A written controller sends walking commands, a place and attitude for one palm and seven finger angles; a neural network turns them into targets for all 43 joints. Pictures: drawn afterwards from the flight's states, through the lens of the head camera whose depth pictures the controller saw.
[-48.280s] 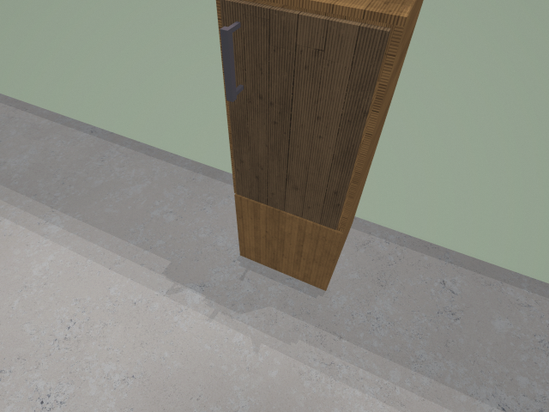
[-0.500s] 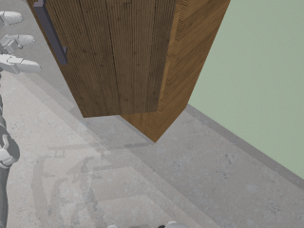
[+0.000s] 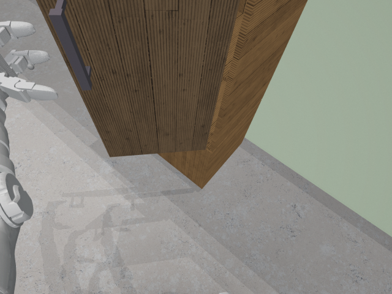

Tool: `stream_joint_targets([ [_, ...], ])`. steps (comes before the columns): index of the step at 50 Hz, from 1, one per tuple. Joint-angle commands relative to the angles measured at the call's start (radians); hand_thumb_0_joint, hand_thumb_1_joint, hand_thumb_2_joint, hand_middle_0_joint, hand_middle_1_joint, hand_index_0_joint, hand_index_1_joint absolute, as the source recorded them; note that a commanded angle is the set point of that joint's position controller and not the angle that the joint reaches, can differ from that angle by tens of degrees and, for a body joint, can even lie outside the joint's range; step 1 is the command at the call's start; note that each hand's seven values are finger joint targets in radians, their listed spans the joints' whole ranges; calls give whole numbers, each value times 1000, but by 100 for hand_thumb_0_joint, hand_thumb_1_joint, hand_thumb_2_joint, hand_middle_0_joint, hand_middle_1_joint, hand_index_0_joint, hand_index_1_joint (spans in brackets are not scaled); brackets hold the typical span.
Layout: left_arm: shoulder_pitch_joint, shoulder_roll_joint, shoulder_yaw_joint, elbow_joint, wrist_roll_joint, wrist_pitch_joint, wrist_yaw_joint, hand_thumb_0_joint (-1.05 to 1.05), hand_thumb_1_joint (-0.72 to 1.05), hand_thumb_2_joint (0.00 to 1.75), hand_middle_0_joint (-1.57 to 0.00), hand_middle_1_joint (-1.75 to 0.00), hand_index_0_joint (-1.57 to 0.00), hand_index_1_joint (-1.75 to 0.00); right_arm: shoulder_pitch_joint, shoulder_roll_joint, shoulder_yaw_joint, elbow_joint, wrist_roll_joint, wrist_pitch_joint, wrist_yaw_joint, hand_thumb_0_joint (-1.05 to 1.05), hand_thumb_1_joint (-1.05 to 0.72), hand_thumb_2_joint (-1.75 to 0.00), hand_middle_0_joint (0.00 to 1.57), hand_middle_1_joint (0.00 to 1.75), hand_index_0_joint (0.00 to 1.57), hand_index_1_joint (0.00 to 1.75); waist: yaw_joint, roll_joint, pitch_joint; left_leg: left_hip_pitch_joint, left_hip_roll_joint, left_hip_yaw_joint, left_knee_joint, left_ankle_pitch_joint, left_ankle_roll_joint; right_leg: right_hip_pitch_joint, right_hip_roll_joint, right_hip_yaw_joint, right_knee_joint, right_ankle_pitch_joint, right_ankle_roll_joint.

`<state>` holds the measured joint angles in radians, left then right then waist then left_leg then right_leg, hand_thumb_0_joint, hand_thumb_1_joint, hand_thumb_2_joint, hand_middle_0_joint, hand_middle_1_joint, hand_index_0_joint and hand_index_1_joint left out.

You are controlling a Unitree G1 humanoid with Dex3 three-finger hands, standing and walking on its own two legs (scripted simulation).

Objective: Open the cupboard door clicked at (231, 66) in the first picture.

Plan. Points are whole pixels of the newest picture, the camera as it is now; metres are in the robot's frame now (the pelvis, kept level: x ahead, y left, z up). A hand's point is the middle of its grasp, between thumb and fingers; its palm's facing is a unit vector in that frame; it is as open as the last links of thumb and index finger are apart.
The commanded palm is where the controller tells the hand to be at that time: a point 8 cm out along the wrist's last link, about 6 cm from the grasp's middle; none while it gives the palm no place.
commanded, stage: move the hooked fingers beside the handle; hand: left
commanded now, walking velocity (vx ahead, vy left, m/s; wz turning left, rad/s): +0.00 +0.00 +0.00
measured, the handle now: (75, 48) +0.56 +0.20 +0.15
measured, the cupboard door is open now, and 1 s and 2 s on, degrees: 47 47 47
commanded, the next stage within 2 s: slide the fingers in behind the handle in 1.10 s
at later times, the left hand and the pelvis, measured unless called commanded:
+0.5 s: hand (42, 63) +0.51 +0.24 +0.16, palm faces +0.07 -1.00 +0.00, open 14.0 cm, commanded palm +0.49 +0.29 +0.15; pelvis -0.02 -0.01 +0.00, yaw +1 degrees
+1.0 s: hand (45, 63) +0.52 +0.24 +0.15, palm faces +0.06 -1.00 +0.00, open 14.1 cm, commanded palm +0.49 +0.28 +0.15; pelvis +0.00 -0.01 +0.00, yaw +0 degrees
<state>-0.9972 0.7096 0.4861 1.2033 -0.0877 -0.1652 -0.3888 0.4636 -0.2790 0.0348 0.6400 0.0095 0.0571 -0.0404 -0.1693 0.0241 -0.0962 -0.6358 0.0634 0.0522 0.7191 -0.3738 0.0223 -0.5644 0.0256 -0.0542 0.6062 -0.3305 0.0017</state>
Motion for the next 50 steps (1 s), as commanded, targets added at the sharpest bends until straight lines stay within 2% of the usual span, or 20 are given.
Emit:
stream_joint_targets([
  [1, -493, 242, -22, -223, -29, -63, 1, 0, -50, 30, -30, -120, -30, -120, 148, -196, -71, -40, 3, -12, -21, 0, -90, -90, 20, 30, 20, 30, -3, 180, -392, 432, -19, -91, -12, 640, 10, 45, 30, 5, -10, 458, -11],
  [2, -493, 263, -7, -207, -24, -61, 5, 0, -50, 30, -30, -120, -30, -120, 147, -198, -72, -36, 4, -12, -22, 0, -90, -90, 20, 30, 20, 30, -2, 168, -396, 436, -16, -97, -11, 634, 7, 36, 31, 4, -10, 448, -9],
  [5, -527, 217, -44, -189, -26, -66, 14, 0, -50, 30, -30, -120, -30, -120, 138, -194, -70, -33, 4, -20, -22, 0, -90, -90, 20, 30, 20, 30, -23, 147, -373, 423, -17, -101, -13, 577, 7, 19, 29, 3, -12, 419, -8],
  [7, -523, 235, -22, -204, -30, -80, 18, 0, -50, 30, -30, -120, -30, -120, 136, -195, -69, -36, 4, -23, -25, 0, -90, -90, 20, 30, 20, 30, -10, 152, -429, 448, -17, -104, -5, 628, 5, 39, 27, 9, -1, 444, -9],
  [11, -529, 188, -57, -159, -29, -77, 29, 0, -50, 30, -30, -120, -30, -120, 130, -192, -64, -31, 4, -27, -24, 0, -90, -90, 20, 30, 20, 30, -22, 123, -367, 405, -21, -103, -8, 573, 11, 28, 25, 5, -3, 422, -10],
  [15, -574, 243, -49, -85, -6, -59, 48, 0, -50, 30, -30, -120, -30, -120, 125, -203, -56, -33, 9, -31, -32, 0, -90, -90, 20, 30, 20, 30, -45, 67, -295, 287, -29, -93, -26, 385, 20, 25, 18, 18, -17, 340, -3],
  [16, -594, 298, -11, -99, -3, -73, 56, 0, -50, 30, -30, -120, -30, -120, 131, -207, -52, -36, 6, -34, -38, 0, -90, -90, 20, 30, 20, 30, -36, 79, -319, 279, -33, -92, -22, 385, 22, 49, 15, 23, -11, 349, -6],
  [19, -645, 302, -35, -120, 20, -100, 59, 0, -50, 30, -30, -120, -30, -120, 137, -201, -50, -36, 5, -43, -37, 0, -90, -90, 20, 30, 20, 30, -46, 140, -384, 307, -34, -96, -13, 390, 17, 43, 16, 30, -5, 347, -4],
  [22, -650, 376, 13, -111, 16, -115, 43, 0, -50, 30, -30, -120, -30, -120, 156, -209, -52, -31, 6, -44, -41, 0, -90, -90, 20, 30, 20, 30, -46, 132, -434, 300, -33, -92, -4, 405, 21, 80, 17, 39, -2, 382, -1],
  [27, -565, 373, 8, -49, 17, -82, 8, 0, -50, 30, -30, -120, -30, -120, 177, -211, -51, -30, 7, -34, -42, 0, -90, -90, 20, 30, 20, 30, -31, 131, -403, 267, -34, -82, -11, 405, 23, 80, 21, 32, -9, 387, -1],
  [29, -563, 402, 13, -26, 20, -64, 2, 0, -50, 30, -30, -120, -30, -120, 184, -217, -50, -31, 9, -28, -45, 0, -90, -90, 20, 30, 20, 30, -39, 97, -353, 214, -34, -79, -18, 350, 28, 77, 21, 35, -21, 354, 3],
  [31, -583, 359, -15, -47, 15, -65, -3, 0, -50, 30, -30, -120, -30, -120, 192, -215, -52, -32, 5, -29, -46, 0, -90, -90, 20, 30, 20, 30, -50, 120, -360, 237, -36, -77, -18, 361, 30, 64, 23, 34, -21, 356, 0],
  [32, -590, 423, 27, -68, 19, -72, -1, 0, -50, 30, -30, -120, -30, -120, 202, -220, -53, -28, 4, -27, -48, 0, -90, -90, 20, 30, 20, 30, -39, 121, -393, 244, -32, -82, -16, 377, 28, 74, 22, 34, -18, 361, 1],
  [34, -604, 388, 7, -118, 18, -87, -4, 0, -50, 30, -30, -120, -30, -120, 208, -212, -59, -27, 0, -25, -43, 0, -90, -90, 20, 30, 20, 30, -38, 191, -434, 309, -30, -84, -11, 426, 21, 59, 25, 30, -15, 378, -2],
  [36, -593, 342, -8, -148, 3, -98, -5, 0, -50, 30, -30, -120, -30, -120, 217, -209, -64, -21, -4, -22, -39, 0, -90, -90, 20, 30, 20, 30, -41, 194, -458, 361, -26, -93, -5, 493, 18, 47, 32, 19, -9, 403, -8],
  [40, -547, 332, 4, -124, -1, -69, 1, 0, -50, 30, -30, -120, -30, -120, 214, -210, -67, -16, -3, -13, -32, 0, -90, -90, 20, 30, 20, 30, -28, 176, -417, 347, -25, -91, -9, 495, 18, 39, 33, 14, -15, 401, -6],
  [42, -544, 342, 18, -195, 4, -76, 17, 0, -50, 30, -30, -120, -30, -120, 211, -207, -69, -24, -6, -11, -27, 0, -90, -90, 20, 30, 20, 30, -10, 231, -467, 399, -23, -94, -6, 576, 13, 47, 33, 12, -5, 439, -10],
  [46, -495, 266, -10, -239, -7, -77, 33, 0, -50, 30, -30, -120, -30, -120, 197, -199, -76, -34, -6, -7, -16, 0, -90, -90, 20, 30, 20, 30, -7, 204, -462, 434, -18, -96, 2, 648, 12, 47, 38, 5, -3, 465, -12],
  [48, -466, 295, 26, -224, -16, -73, 37, 0, -50, 30, -30, -120, -30, -120, 188, -201, -77, -32, -5, -5, -15, 0, -90, -90, 20, 30, 20, 30, 4, 164, -452, 420, -15, -97, -2, 642, 10, 67, 38, 5, -1, 475, -9],
  [50, -447, 238, -14, -231, -20, -67, 35, 0, -50, 30, -30, -120, -30, -120, 169, -195, -77, -42, -1, -4, -13, 0, -90, -90, 20, 30, 20, 30, 0, 154, -420, 408, -18, -87, -7, 630, 14, 70, 35, 5, -7, 483, -7],
])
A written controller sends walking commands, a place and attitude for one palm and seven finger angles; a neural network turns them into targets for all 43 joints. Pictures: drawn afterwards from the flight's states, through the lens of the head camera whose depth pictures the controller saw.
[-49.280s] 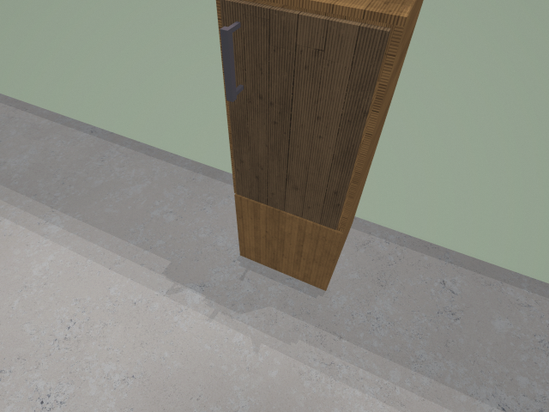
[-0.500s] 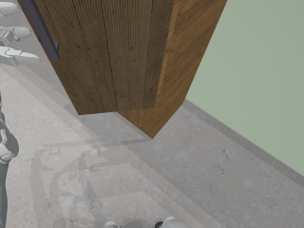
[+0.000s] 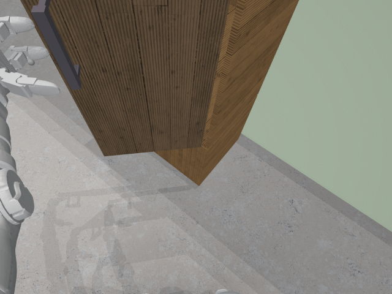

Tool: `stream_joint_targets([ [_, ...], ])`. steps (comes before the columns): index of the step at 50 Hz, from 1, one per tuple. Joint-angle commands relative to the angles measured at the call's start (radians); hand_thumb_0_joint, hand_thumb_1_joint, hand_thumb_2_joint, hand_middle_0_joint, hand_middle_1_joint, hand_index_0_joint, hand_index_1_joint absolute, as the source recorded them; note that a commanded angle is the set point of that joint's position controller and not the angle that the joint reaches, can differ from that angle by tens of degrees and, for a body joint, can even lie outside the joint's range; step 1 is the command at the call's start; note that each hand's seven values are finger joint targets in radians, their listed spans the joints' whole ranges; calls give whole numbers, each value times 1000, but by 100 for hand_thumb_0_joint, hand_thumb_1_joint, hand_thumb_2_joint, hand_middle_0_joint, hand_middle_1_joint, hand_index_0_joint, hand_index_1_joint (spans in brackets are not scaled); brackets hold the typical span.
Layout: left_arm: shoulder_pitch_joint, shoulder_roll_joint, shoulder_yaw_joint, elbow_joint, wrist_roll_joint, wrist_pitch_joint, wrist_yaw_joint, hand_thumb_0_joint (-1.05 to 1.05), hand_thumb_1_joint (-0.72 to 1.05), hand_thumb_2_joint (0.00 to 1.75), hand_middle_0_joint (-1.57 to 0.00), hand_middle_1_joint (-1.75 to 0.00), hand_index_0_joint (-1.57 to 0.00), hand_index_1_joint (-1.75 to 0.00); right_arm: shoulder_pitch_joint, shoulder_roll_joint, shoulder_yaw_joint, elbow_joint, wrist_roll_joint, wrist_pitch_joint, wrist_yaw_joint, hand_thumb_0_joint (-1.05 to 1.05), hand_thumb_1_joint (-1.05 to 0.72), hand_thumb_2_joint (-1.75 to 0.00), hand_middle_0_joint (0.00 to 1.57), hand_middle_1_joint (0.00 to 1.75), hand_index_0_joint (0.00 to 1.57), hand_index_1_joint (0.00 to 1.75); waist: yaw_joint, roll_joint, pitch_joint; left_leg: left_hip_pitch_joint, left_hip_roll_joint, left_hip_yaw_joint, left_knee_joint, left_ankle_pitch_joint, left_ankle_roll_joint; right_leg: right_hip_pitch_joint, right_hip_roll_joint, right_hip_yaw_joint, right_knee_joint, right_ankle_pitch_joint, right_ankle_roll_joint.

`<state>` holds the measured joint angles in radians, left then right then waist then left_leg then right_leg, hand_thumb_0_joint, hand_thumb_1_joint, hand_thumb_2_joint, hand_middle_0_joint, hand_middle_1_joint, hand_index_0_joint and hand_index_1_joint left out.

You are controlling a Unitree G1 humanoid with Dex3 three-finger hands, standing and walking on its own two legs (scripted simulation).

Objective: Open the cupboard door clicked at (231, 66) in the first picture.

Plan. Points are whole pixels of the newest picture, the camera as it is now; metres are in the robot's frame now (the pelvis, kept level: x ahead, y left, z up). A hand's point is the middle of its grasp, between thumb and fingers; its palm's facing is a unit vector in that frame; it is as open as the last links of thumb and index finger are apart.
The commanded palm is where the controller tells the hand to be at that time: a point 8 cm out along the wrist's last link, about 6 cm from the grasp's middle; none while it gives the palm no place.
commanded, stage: move the hooked fingers beside the handle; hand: left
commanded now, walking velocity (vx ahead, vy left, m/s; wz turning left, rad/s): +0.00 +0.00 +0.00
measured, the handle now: (62, 46) +0.56 +0.20 +0.15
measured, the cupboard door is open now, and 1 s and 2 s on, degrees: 47 47 47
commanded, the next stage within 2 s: slide the fingers in behind the handle in 0.10 s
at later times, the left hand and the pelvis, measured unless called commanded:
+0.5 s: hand (37, 68) +0.49 +0.23 +0.16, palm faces +0.05 -1.00 +0.00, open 14.0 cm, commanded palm +0.47 +0.27 +0.15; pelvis -0.01 -0.01 +0.00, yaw +2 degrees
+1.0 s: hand (51, 65) +0.50 +0.21 +0.16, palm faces +0.05 -1.00 +0.00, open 14.0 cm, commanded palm +0.47 +0.25 +0.15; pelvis -0.02 +0.00 +0.00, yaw +0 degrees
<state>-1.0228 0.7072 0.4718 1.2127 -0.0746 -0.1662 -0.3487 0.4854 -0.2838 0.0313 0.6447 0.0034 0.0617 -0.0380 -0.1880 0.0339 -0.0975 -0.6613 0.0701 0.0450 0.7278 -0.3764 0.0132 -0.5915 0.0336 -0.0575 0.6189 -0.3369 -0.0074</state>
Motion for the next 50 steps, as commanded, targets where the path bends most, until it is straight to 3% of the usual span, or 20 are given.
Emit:
stream_joint_targets([
  [1, -451, 239, -2, -282, -36, -75, -1, 0, -50, 30, -30, -120, -30, -120, 142, -189, -72, -47, 5, -10, -16, 0, -90, -90, 20, 30, 20, 30, 20, 186, -426, 451, -27, -82, -10, 667, 23, 96, 25, 11, -14, 501, -2],
  [3, -409, 267, 38, -274, -39, -74, 7, 0, -50, 30, -30, -120, -30, -120, 136, -187, -74, -50, 4, -9, -13, 0, -90, -90, 20, 30, 20, 30, 36, 145, -448, 458, -25, -85, -9, 694, 20, 122, 25, 11, -10, 526, 1],
  [5, -401, 251, 25, -252, -40, -68, 7, 0, -50, 30, -30, -120, -30, -120, 118, -185, -73, -55, 8, -9, -14, 0, -90, -90, 20, 30, 20, 30, 29, 98, -405, 413, -30, -71, -16, 634, 26, 139, 22, 14, -14, 530, 5],
  [7, -418, 218, -7, -251, -38, -71, 9, 0, -50, 30, -30, -120, -30, -120, 105, -181, -69, -57, 12, -9, -16, 0, -90, -90, 20, 30, 20, 30, 23, 128, -382, 415, -32, -73, -18, 621, 25, 117, 19, 16, -14, 510, 3],
  [12, -472, 196, -29, -233, -46, -83, 5, 0, -50, 30, -30, -120, -30, -120, 89, -182, -66, -54, 16, -19, -23, 0, -90, -90, 20, 30, 20, 30, 3, 88, -385, 400, -38, -72, -19, 543, 29, 124, 14, 23, -15, 491, 5],
  [14, -483, 199, -40, -191, -43, -80, 3, 0, -50, 30, -30, -120, -30, -120, 84, -184, -62, -46, 19, -23, -27, 0, -90, -90, 20, 30, 20, 30, -6, 88, -343, 369, -40, -73, -22, 479, 28, 102, 11, 26, -21, 448, 5],
  [16, -531, 138, -86, -205, -48, -88, 5, 0, -50, 30, -30, -120, -30, -120, 86, -180, -61, -44, 17, -32, -27, 0, -90, -90, 20, 30, 20, 30, -22, 114, -348, 390, -42, -80, -22, 469, 28, 78, 10, 22, -20, 419, 1],
  [17, -523, 178, -52, -186, -45, -90, 11, 0, -50, 30, -30, -120, -30, -120, 89, -185, -62, -37, 16, -35, -29, 0, -90, -90, 20, 30, 20, 30, -13, 98, -363, 392, -39, -88, -21, 470, 25, 79, 10, 22, -19, 412, 1],
  [20, -550, 166, -64, -183, -43, -95, 18, 0, -50, 30, -30, -120, -30, -120, 89, -183, -59, -32, 14, -44, -28, 0, -90, -90, 20, 30, 20, 30, -17, 113, -371, 386, -41, -92, -22, 446, 24, 74, 10, 22, -19, 389, 1],
  [23, -533, 169, -50, -192, -37, -102, 34, 0, -50, 30, -30, -120, -30, -120, 94, -183, -61, -32, 10, -49, -23, 0, -90, -90, 20, 30, 20, 30, -1, 132, -415, 408, -41, -95, -17, 473, 21, 77, 11, 21, -12, 393, -2],
  [24, -546, 150, -69, -188, -37, -99, 38, 0, -50, 30, -30, -120, -30, -120, 90, -180, -59, -30, 10, -50, -21, 0, -90, -90, 20, 30, 20, 30, -9, 139, -387, 390, -43, -90, -21, 450, 22, 71, 11, 22, -18, 384, 0],
  [26, -520, 196, -28, -157, -34, -94, 50, 0, -50, 30, -30, -120, -30, -120, 105, -188, -58, -30, 8, -50, -23, 0, -90, -90, 20, 30, 20, 30, -2, 65, -369, 337, -43, -89, -27, 423, 29, 106, 13, 20, -16, 383, -1],
  [30, -519, 228, -13, -182, -11, -99, 67, 0, -50, 30, -30, -120, -30, -120, 104, -184, -60, -46, 9, -52, -19, 0, -90, -90, 20, 30, 20, 30, 14, 102, -392, 315, -50, -74, -36, 383, 29, 136, 10, 32, -22, 377, 3],
  [33, -501, 246, 7, -168, -12, -108, 71, 0, -50, 30, -30, -120, -30, -120, 117, -187, -62, -41, 9, -52, -20, 0, -90, -90, 20, 30, 20, 30, 11, 70, -389, 306, -45, -70, -39, 381, 30, 145, 13, 34, -25, 382, 4],
  [36, -514, 187, -31, -207, -18, -116, 68, 0, -50, 30, -30, -120, -30, -120, 123, -182, -65, -41, 6, -56, -16, 0, -90, -90, 20, 30, 20, 30, 8, 121, -399, 349, -45, -71, -39, 404, 29, 123, 16, 30, -27, 379, -1],
  [38, -491, 229, 12, -184, -25, -108, 70, 0, -50, 30, -30, -120, -30, -120, 129, -188, -67, -35, 8, -56, -14, 0, -90, -90, 20, 30, 20, 30, 16, 79, -396, 321, -44, -66, -45, 378, 30, 146, 17, 34, -34, 376, 2],
  [39, -476, 206, -9, -150, -24, -96, 66, 0, -50, 30, -30, -120, -30, -120, 125, -186, -65, -36, 10, -54, -15, 0, -90, -90, 20, 30, 20, 30, 8, 61, -358, 291, -46, -60, -52, 357, 32, 149, 15, 35, -39, 374, 4],
  [43, -504, 229, -1, -178, -11, -95, 74, 0, -50, 30, -30, -120, -30, -120, 133, -186, -66, -36, 7, -58, -15, 0, -90, -90, 20, 30, 20, 30, 9, 86, -375, 301, -47, -61, -51, 359, 33, 144, 13, 37, -37, 373, 4],
  [48, -498, 125, -46, -228, -33, -119, 79, 0, -50, 30, -30, -120, -30, -120, 128, -177, -73, -29, 4, -65, -7, 0, -90, -90, 20, 30, 20, 30, 9, 134, -405, 393, -39, -73, -42, 429, 22, 99, 20, 23, -30, 375, -3],
  [50, -488, 98, -58, -198, -38, -101, 83, 0, -50, 30, -30, -120, -30, -120, 126, -178, -74, -25, 5, -66, -5, 0, -90, -90, 20, 30, 20, 30, 2, 94, -371, 372, -39, -71, -44, 409, 24, 90, 21, 20, -34, 366, -1],
])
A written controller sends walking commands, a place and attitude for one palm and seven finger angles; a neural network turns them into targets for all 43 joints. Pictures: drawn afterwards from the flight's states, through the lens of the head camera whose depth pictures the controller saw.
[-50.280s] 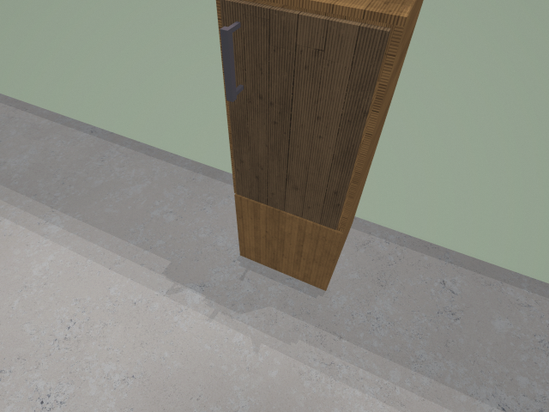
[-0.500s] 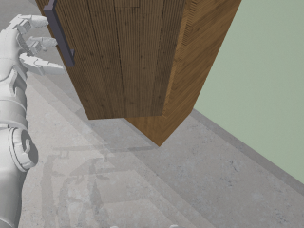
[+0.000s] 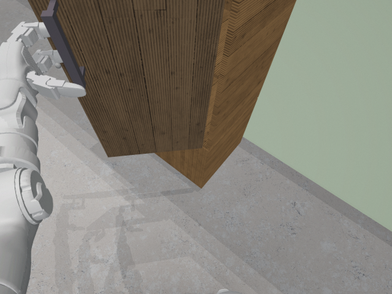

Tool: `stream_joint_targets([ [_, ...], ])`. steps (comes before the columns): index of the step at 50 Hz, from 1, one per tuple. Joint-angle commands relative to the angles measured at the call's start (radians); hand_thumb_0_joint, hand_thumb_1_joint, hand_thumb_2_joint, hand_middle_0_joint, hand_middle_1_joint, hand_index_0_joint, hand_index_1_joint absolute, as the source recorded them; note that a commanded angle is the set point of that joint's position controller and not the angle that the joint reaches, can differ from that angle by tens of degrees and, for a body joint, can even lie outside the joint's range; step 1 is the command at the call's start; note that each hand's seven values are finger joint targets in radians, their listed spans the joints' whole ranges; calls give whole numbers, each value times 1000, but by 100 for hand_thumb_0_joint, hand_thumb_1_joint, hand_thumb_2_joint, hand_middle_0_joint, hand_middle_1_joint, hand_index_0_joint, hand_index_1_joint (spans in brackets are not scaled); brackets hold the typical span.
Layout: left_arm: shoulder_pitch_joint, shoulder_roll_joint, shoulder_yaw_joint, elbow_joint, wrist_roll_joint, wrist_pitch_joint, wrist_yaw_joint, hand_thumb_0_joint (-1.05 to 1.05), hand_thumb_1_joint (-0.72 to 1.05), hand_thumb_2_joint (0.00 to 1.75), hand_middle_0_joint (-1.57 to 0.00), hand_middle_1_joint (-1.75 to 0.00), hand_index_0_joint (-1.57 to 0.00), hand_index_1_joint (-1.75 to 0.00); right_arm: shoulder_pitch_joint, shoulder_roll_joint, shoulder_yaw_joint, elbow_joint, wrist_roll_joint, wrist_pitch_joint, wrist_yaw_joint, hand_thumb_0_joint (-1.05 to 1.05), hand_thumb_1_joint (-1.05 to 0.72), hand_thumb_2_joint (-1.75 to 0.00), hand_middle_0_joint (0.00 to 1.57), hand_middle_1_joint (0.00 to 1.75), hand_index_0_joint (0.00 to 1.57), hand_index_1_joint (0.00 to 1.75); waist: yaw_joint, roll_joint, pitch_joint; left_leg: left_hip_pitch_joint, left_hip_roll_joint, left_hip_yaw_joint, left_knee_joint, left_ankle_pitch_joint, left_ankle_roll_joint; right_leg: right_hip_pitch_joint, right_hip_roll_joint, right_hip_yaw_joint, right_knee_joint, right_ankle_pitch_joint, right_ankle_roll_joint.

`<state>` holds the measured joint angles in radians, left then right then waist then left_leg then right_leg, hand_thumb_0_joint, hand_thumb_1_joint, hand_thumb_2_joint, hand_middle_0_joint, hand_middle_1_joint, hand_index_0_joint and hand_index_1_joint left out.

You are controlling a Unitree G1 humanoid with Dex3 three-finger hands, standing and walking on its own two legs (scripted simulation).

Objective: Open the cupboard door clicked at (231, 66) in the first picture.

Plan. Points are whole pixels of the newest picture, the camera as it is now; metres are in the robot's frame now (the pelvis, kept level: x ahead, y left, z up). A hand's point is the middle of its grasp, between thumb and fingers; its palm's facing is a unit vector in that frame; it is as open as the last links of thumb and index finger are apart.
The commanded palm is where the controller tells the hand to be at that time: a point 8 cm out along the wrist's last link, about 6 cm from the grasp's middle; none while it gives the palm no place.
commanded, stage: slide the fingers in behind the handle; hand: left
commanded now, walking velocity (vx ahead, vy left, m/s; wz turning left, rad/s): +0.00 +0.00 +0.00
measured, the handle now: (68, 48) +0.58 +0.20 +0.15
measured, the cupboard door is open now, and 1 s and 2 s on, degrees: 47 47 55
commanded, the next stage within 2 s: close the thumb around the handle in 0.80 s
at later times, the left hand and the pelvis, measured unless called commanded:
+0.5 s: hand (77, 66) +0.52 +0.18 +0.16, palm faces +0.07 -1.00 +0.00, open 14.1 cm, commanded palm +0.50 +0.21 +0.15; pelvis +0.00 +0.00 +0.00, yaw +1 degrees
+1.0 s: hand (81, 63) +0.54 +0.17 +0.15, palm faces +0.05 -1.00 +0.00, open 13.8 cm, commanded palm +0.51 +0.22 +0.15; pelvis +0.00 -0.01 +0.00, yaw +0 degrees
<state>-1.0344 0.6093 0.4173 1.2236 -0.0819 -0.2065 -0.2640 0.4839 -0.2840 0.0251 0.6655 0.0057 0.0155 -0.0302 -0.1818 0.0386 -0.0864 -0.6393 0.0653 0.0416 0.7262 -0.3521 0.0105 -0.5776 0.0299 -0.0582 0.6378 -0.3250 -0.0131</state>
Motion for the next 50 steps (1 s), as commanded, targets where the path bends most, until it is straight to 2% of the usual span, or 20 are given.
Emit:
stream_joint_targets([
  [1, -489, 199, 0, -219, -33, -61, 2, 0, -50, 30, -30, -120, -30, -120, 131, -179, -66, -42, 1, -20, -13, 0, -90, -90, 20, 30, 20, 30, -4, 81, -377, 345, -37, -68, -40, 402, 30, 87, 23, 20, -51, 370, 3],
  [3, -495, 212, 7, -244, -21, -58, 14, 0, -50, 30, -30, -120, -30, -120, 123, -178, -68, -47, 1, -21, -11, 0, -90, -90, 20, 30, 20, 30, 7, 108, -399, 354, -36, -72, -41, 412, 25, 84, 20, 20, -43, 369, 2],
  [4, -495, 168, -25, -246, -17, -56, 22, 0, -50, 30, -30, -120, -30, -120, 117, -172, -68, -48, 1, -22, -9, 0, -90, -90, 20, 30, 20, 30, 0, 116, -393, 370, -35, -73, -37, 422, 23, 63, 21, 19, -42, 366, 2],
  [6, -510, 141, -31, -258, -22, -64, 42, 0, -50, 30, -30, -120, -30, -120, 117, -168, -68, -45, -2, -25, -6, 0, -90, -90, 20, 30, 20, 30, -4, 94, -373, 374, -34, -77, -34, 425, 25, 52, 24, 13, -40, 355, 1],
  [9, -529, 170, -3, -273, -13, -72, 61, 0, -50, 30, -30, -120, -30, -120, 114, -169, -72, -41, -4, -30, -2, 0, -90, -90, 20, 30, 20, 30, 4, 95, -428, 384, -35, -78, -28, 452, 21, 79, 22, 19, -26, 390, 1],
  [13, -513, 110, -42, -270, -6, -74, 78, 0, -50, 30, -30, -120, -30, -120, 102, -162, -70, -44, -5, -29, 6, 0, -90, -90, 20, 30, 20, 30, 3, 99, -411, 394, -34, -79, -22, 476, 16, 59, 22, 15, -20, 394, 3],
  [14, -501, 99, -43, -253, -9, -68, 81, 0, -50, 30, -30, -120, -30, -120, 99, -161, -70, -45, -4, -30, 7, 0, -90, -90, 20, 30, 20, 30, 2, 72, -399, 378, -36, -76, -24, 457, 19, 65, 22, 16, -24, 392, 3],
  [18, -502, 129, -17, -251, -1, -67, 94, 0, -50, 30, -30, -120, -30, -120, 98, -161, -68, -51, -4, -29, 4, 0, -90, -90, 20, 30, 20, 30, 15, 72, -426, 368, -39, -73, -23, 466, 20, 95, 20, 20, -15, 415, 1],
  [20, -536, 73, -66, -266, 1, -70, 96, 0, -50, 30, -30, -120, -30, -120, 94, -154, -68, -48, -4, -31, 7, 0, -90, -90, 20, 30, 20, 30, -1, 84, -396, 368, -39, -72, -24, 450, 19, 74, 21, 18, -19, 403, 2],
  [22, -523, 79, -51, -269, -6, -77, 101, 0, -50, 30, -30, -120, -30, -120, 97, -157, -71, -44, -5, -32, 6, 0, -90, -90, 20, 30, 20, 30, 2, 65, -427, 387, -38, -76, -20, 469, 21, 81, 21, 20, -18, 414, 3],
  [25, -543, 50, -79, -236, -4, -73, 97, 0, -50, 30, -30, -120, -30, -120, 95, -155, -69, -36, -3, -36, 6, 0, -90, -90, 20, 30, 20, 30, -10, 70, -382, 363, -40, -74, -27, 404, 20, 58, 22, 20, -27, 371, 2],
  [27, -555, 99, -50, -227, -1, -77, 100, 0, -50, 30, -30, -120, -30, -120, 107, -162, -68, -27, -5, -36, 2, 0, -90, -90, 20, 30, 20, 30, -12, 37, -391, 336, -43, -75, -31, 387, 27, 85, 19, 25, -27, 376, 4],
  [28, -563, 96, -55, -235, -1, -76, 96, 0, -50, 30, -30, -120, -30, -120, 106, -160, -68, -31, -5, -37, 2, 0, -90, -90, 20, 30, 20, 30, -10, 67, -410, 339, -47, -70, -31, 391, 27, 95, 18, 30, -28, 389, 4],
  [32, -575, 75, -79, -208, -4, -72, 87, 0, -50, 30, -30, -120, -30, -120, 110, -158, -66, -23, -2, -39, -1, 0, -90, -90, 20, 30, 20, 30, -28, 61, -380, 327, -47, -69, -31, 362, 29, 76, 17, 31, -38, 369, 7],
  [37, -590, 148, -37, -178, -3, -69, 81, 0, -50, 30, -30, -120, -30, -120, 124, -168, -64, -20, -2, -42, -9, 0, -90, -90, 20, 30, 20, 30, -31, 35, -379, 277, -51, -64, -34, 318, 35, 104, 14, 42, -45, 359, 11],
  [39, -600, 129, -55, -183, -2, -69, 76, 0, -50, 30, -30, -120, -30, -120, 126, -165, -62, -23, -4, -44, -7, 0, -90, -90, 20, 30, 20, 30, -33, 68, -384, 287, -52, -64, -32, 318, 33, 92, 14, 41, -44, 354, 10],
  [43, -583, 168, -29, -160, 0, -69, 75, 0, -50, 30, -30, -120, -30, -120, 138, -171, -63, -22, -4, -42, -10, 0, -90, -90, 20, 30, 20, 30, -32, 49, -396, 279, -49, -64, -27, 337, 34, 100, 16, 42, -41, 371, 12],
  [45, -590, 187, -22, -178, 5, -70, 71, 0, -50, 30, -30, -120, -30, -120, 141, -171, -63, -25, -5, -42, -8, 0, -90, -90, 20, 30, 20, 30, -25, 72, -411, 278, -51, -61, -28, 340, 33, 115, 15, 43, -39, 380, 11],
  [48, -552, 207, 7, -198, 7, -78, 73, 0, -33, 37, -31, -122, -31, -122, 147, -169, -66, -31, -8, -36, -5, 0, -90, -90, 20, 30, 20, 30, -8, 89, -459, 311, -50, -61, -22, 403, 31, 134, 18, 38, -29, 428, 9],
  [50, -524, 189, -2, -188, 1, -70, 69, 0, -22, 42, -32, -123, -32, -123, 141, -168, -66, -37, -6, -33, -4, 0, -90, -90, 20, 30, 20, 30, -9, 65, -429, 294, -49, -53, -24, 398, 33, 139, 20, 38, -35, 436, 11],
])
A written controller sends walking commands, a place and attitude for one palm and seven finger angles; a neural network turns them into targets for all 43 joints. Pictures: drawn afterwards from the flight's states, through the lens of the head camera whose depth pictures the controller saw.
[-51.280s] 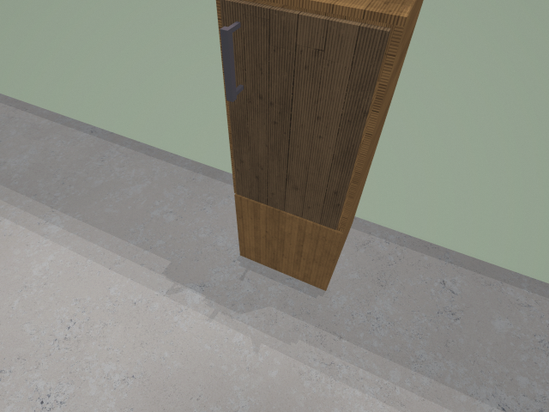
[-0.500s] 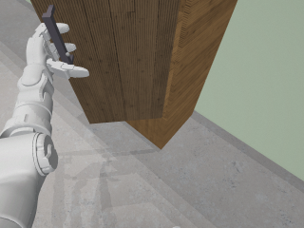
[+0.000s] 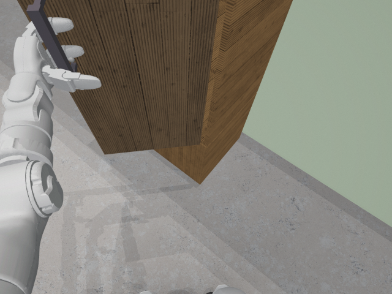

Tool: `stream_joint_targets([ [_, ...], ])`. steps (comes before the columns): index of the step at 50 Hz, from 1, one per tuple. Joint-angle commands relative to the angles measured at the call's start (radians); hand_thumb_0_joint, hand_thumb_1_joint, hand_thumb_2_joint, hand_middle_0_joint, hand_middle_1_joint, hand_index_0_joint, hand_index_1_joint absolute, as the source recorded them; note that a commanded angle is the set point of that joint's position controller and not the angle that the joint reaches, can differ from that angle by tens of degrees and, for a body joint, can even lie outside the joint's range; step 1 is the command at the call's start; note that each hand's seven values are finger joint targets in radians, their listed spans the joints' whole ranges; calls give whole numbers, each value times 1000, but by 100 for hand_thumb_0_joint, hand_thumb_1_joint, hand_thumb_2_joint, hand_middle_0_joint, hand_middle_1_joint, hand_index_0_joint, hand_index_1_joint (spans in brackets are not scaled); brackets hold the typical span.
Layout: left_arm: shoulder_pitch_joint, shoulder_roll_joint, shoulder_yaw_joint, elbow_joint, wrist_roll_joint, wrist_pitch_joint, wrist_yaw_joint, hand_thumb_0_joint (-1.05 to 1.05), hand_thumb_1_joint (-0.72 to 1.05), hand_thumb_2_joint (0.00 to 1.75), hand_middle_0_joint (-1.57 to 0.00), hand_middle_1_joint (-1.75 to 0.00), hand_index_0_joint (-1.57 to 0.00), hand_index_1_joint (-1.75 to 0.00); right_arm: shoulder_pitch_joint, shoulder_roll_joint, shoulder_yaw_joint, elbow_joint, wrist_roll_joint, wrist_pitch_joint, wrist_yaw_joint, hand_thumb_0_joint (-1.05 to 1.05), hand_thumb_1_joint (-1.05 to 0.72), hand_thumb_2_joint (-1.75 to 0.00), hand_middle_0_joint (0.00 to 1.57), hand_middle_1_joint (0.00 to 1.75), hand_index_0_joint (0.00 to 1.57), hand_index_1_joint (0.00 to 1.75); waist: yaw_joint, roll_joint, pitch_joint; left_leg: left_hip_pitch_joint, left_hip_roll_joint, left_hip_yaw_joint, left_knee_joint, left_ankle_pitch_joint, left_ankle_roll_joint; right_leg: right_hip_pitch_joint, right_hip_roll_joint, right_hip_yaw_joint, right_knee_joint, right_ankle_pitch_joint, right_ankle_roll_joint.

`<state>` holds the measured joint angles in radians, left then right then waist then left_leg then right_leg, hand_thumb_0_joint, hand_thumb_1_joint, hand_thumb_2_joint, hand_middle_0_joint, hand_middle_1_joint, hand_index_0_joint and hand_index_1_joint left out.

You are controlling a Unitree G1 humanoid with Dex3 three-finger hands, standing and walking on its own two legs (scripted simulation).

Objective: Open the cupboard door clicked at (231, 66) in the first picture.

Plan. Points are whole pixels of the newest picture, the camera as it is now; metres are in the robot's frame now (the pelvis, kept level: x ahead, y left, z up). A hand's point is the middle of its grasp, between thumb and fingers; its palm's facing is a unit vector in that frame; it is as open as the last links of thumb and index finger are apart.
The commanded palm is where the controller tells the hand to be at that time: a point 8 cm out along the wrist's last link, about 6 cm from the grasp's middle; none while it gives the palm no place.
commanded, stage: close the thumb around the handle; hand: left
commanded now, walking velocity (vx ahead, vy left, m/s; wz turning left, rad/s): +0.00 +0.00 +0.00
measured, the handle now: (58, 44) +0.58 +0.21 +0.15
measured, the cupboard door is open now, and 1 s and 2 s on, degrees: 47 55 83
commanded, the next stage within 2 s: pull the door open along its arc in 0.60 s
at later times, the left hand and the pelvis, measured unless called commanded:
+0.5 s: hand (68, 62) +0.54 +0.18 +0.15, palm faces +0.05 -1.00 +0.01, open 5.9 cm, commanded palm +0.51 +0.23 +0.16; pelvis +0.01 +0.01 +0.00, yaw +0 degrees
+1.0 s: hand (73, 79) +0.49 +0.17 +0.15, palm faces +0.03 -1.00 +0.00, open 5.5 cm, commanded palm +0.44 +0.22 +0.16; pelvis +0.01 +0.00 +0.01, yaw -1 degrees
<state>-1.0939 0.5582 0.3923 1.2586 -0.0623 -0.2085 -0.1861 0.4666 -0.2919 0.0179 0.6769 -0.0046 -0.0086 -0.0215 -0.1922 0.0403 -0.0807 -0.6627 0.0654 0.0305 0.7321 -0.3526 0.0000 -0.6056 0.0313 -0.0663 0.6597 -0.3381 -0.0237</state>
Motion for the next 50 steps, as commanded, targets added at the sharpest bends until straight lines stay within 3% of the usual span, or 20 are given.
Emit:
stream_joint_targets([
  [1, -461, 263, 41, -225, -21, -68, -9, 0, -16, 44, -32, -124, -32, -124, 161, -164, -57, -49, 3, -5, -14, 0, -90, -90, 20, 30, 20, 30, 3, 43, -425, 295, -51, -39, -30, 397, 47, 186, 18, 48, -56, 461, 22],
  [9, -477, 213, 12, -298, -26, -74, -7, 0, 28, 64, -36, -128, -36, -128, 156, -157, -65, -52, 3, -2, -10, 0, -90, -90, 20, 30, 20, 30, 0, 99, -459, 380, -43, -46, -30, 452, 38, 151, 21, 40, -55, 467, 20],
  [10, -459, 237, 36, -302, -27, -76, -6, 0, 34, 66, -36, -129, -36, -129, 158, -159, -66, -50, 2, -1, -10, 0, -90, -90, 20, 30, 20, 30, 13, 100, -470, 386, -41, -48, -28, 473, 36, 160, 22, 38, -49, 476, 17],
  [12, -441, 171, -10, -290, -32, -69, -10, 0, 45, 71, -37, -130, -37, -130, 147, -152, -63, -51, 4, 1, -6, 0, -90, -90, 20, 30, 20, 30, 4, 97, -437, 388, -42, -47, -27, 488, 36, 141, 23, 33, -50, 481, 18],
  [14, -424, 209, 17, -254, -27, -52, -4, 0, 56, 76, -38, -131, -38, -131, 149, -160, -64, -47, 5, 8, -8, 0, -90, -90, 20, 30, 20, 30, 6, 55, -399, 346, -40, -46, -33, 456, 39, 146, 22, 33, -53, 469, 19],
  [15, -435, 191, 1, -247, -24, -46, -3, 0, 62, 78, -38, -132, -38, -132, 150, -159, -63, -49, 5, 9, -7, 0, -90, -90, 20, 30, 20, 30, 1, 51, -391, 340, -43, -48, -37, 443, 39, 142, 22, 32, -54, 456, 19],
  [17, -469, 197, 5, -289, -22, -53, 5, 0, 73, 83, -39, -133, -39, -133, 145, -157, -63, -52, 2, 8, -8, 0, -90, -90, 20, 30, 20, 30, 2, 92, -426, 376, -42, -50, -30, 479, 37, 137, 19, 34, -48, 472, 18],
  [20, -455, 211, 22, -262, -21, -60, 11, 0, 90, 90, -40, -135, -40, -135, 149, -157, -63, -48, 0, 7, -8, 0, -90, -90, 20, 30, 20, 30, 1, 50, -410, 360, -40, -53, -27, 476, 36, 139, 21, 32, -44, 469, 18],
  [21, -463, 200, 14, -271, -24, -67, 8, 0, 90, 90, -40, -135, -40, -135, 148, -157, -63, -50, 0, 7, -9, 0, -90, -90, 20, 30, 20, 30, -6, 46, -411, 359, -43, -50, -22, 476, 41, 140, 21, 34, -44, 477, 18],
  [23, -457, 220, 26, -296, -16, -78, 6, 0, 90, 90, -40, -135, -40, -135, 144, -155, -64, -55, 0, 7, -8, 0, -90, -90, 20, 30, 20, 30, 14, 93, -456, 388, -41, -57, -20, 506, 33, 143, 20, 34, -33, 481, 15],
  [25, -464, 179, -8, -315, -17, -81, 3, 0, 90, 90, -40, -135, -40, -135, 136, -150, -65, -54, 1, 6, -7, 0, -90, -90, 20, 30, 20, 30, 8, 116, -456, 414, -37, -60, -15, 536, 29, 122, 20, 30, -32, 479, 15],
  [26, -467, 147, -27, -307, -23, -81, 2, 0, 90, 90, -40, -135, -40, -135, 140, -148, -65, -51, 2, 7, -6, 0, -90, -90, 20, 30, 20, 30, -2, 102, -452, 431, -36, -65, -10, 557, 33, 109, 23, 27, -33, 479, 15],
  [28, -440, 153, -3, -309, -34, -73, 5, 0, 90, 90, -40, -135, -40, -135, 134, -151, -68, -52, 2, 7, -5, 0, -90, -90, 20, 30, 20, 30, 15, 100, -471, 443, -33, -67, -12, 557, 27, 113, 25, 25, -34, 471, 15],
  [31, -459, 168, 5, -294, -34, -61, 18, 0, 90, 90, -40, -135, -40, -135, 133, -153, -63, -47, 1, 9, -7, 0, -90, -90, 20, 30, 20, 30, 7, 74, -423, 397, -38, -61, -21, 523, 33, 127, 23, 26, -40, 473, 16],
  [33, -432, 191, 22, -314, -26, -63, 21, 0, 90, 90, -40, -135, -40, -135, 129, -152, -65, -54, 2, 9, -6, 0, -90, -90, 20, 30, 20, 30, 23, 79, -458, 400, -39, -57, -22, 530, 31, 151, 21, 30, -36, 491, 15],
  [35, -428, 157, -5, -341, -23, -69, 20, 0, 90, 90, -40, -135, -40, -135, 124, -148, -67, -60, 2, 8, -4, 0, -90, -90, 20, 30, 20, 30, 24, 84, -457, 412, -38, -58, -23, 533, 30, 146, 23, 28, -37, 484, 15],
  [36, -457, 176, 4, -341, -23, -77, 23, 0, 90, 90, -40, -135, -40, -135, 128, -150, -65, -52, 1, 9, -8, 0, -90, -90, 20, 30, 20, 30, 12, 81, -448, 414, -37, -61, -21, 539, 32, 141, 22, 27, -37, 484, 14],
  [43, -265, 144, 18, -472, -58, -84, 11, 0, 90, 90, -40, -135, -40, -135, 83, -143, -71, -91, 10, 5, 0, 0, -90, -90, 20, 30, 20, 30, 74, 87, -507, 449, -41, -44, -40, 578, 32, 232, 25, 30, -43, 537, 10],
  [48, -27, 74, 0, -632, -97, -47, 14, 0, 90, 90, -40, -135, -40, -135, 13, -128, -73, -135, 28, 3, 2, 0, -90, -90, 20, 30, 20, 30, 124, 40, -454, 433, -44, -22, -78, 586, 38, 323, 22, 26, -65, 584, 8],
  [50, -4, 40, -32, -704, -103, -24, 21, 0, 90, 90, -40, -135, -40, -135, -21, -123, -73, -145, 36, 0, -1, 0, -90, -90, 20, 30, 20, 30, 122, 37, -407, 421, -46, -10, -95, 540, 39, 335, 18, 28, -78, 581, 10],
])
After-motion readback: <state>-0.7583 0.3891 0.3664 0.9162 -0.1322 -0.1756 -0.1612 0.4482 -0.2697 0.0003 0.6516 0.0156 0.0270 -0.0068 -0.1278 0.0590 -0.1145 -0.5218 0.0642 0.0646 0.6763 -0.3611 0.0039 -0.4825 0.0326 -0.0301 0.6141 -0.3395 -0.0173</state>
